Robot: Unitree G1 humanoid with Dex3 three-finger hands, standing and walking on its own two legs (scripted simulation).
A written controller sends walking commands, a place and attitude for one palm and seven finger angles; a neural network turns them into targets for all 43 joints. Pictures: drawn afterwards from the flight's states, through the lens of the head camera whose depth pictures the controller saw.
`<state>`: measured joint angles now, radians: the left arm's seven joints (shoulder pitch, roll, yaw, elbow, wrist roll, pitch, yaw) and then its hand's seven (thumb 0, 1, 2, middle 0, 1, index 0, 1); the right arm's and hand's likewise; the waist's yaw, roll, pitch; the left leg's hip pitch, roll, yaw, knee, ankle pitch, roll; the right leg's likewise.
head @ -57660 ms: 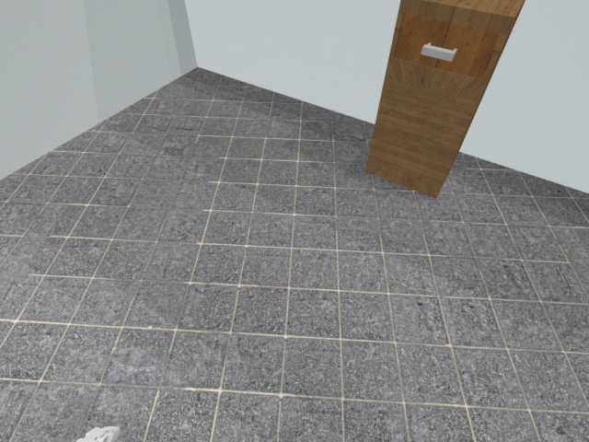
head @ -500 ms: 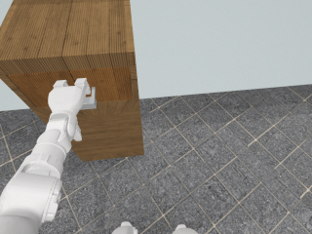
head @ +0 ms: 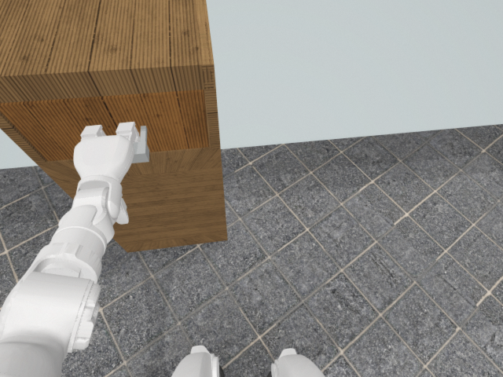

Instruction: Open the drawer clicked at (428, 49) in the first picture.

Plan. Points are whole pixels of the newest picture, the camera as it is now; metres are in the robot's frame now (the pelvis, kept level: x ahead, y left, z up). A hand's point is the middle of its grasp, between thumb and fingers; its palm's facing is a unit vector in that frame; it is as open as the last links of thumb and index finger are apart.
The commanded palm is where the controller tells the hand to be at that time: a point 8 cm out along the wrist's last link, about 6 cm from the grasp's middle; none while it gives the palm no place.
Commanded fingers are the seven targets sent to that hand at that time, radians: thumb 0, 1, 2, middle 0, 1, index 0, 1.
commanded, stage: lower the fingers behind the handle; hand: left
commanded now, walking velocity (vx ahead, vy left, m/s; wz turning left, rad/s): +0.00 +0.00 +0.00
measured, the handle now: (116, 144) +0.53 +0.23 -0.01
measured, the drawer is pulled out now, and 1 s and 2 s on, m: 0.00 0.00 0.04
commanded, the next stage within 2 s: close the thumb around the handle in 0.58 s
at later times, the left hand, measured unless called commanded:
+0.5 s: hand (120, 174) +0.47 +0.22 -0.03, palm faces -0.09 -0.03 -1.00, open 13.8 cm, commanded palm +0.46 +0.20 +0.02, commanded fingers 0.00 -0.50 0.30 -0.30 -1.20 -0.30 -1.20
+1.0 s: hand (120, 174) +0.47 +0.22 -0.03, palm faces -0.08 -0.04 -1.00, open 11.0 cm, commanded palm +0.46 +0.21 +0.02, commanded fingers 0.00 0.45 0.71 -0.37 -1.30 -0.37 -1.30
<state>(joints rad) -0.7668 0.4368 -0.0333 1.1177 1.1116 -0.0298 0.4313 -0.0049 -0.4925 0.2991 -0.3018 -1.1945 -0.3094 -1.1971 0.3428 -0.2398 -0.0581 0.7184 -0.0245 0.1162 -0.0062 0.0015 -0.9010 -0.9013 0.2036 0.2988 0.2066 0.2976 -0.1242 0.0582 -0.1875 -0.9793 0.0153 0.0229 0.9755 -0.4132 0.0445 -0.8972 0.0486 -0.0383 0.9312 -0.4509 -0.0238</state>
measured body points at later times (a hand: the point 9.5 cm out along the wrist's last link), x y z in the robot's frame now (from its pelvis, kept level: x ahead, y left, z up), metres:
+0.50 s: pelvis -0.01 +0.00 -0.01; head +0.12 +0.01 +0.42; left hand +0.47 +0.22 +0.02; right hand +0.00 -0.26 -0.14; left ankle +0.02 +0.09 -0.68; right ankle -0.02 -0.11 -0.68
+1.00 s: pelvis +0.00 +0.00 -0.01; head +0.12 +0.01 +0.43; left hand +0.47 +0.22 +0.02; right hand +0.02 -0.27 -0.13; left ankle +0.02 +0.09 -0.68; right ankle -0.02 -0.11 -0.68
